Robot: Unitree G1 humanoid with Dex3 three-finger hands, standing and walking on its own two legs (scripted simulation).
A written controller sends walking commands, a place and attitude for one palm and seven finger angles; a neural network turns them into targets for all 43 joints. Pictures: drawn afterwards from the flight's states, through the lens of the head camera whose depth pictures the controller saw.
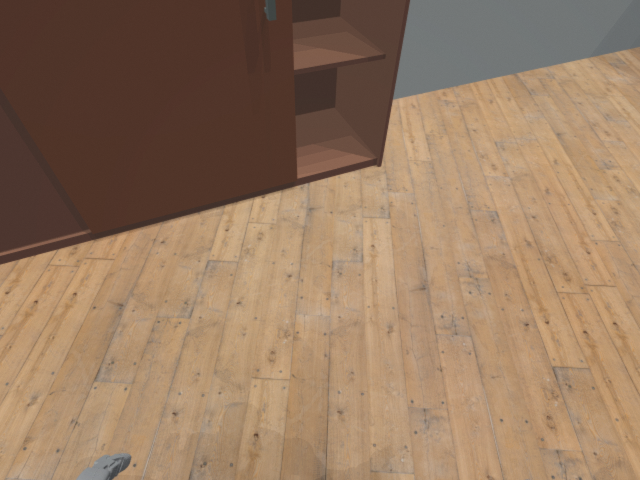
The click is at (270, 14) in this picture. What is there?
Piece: wardrobe's sliding door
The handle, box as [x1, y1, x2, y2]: [264, 0, 275, 20]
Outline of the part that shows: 265,0 266,6 264,8 264,11 266,13 267,18 269,20 275,19 274,0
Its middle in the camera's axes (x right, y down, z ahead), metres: -0.16 -0.79 +1.13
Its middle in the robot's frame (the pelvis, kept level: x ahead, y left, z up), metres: +1.39 +0.23 +0.14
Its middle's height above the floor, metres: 0.91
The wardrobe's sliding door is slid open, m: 0.44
